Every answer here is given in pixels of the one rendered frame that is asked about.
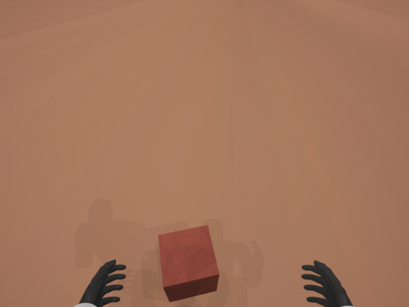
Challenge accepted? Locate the carton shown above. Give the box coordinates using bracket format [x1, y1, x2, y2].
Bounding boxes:
[158, 225, 219, 302]

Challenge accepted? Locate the robot left hand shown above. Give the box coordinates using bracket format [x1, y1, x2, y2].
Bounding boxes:
[79, 260, 126, 307]

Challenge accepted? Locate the robot right hand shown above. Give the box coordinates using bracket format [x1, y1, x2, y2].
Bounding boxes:
[302, 260, 353, 307]

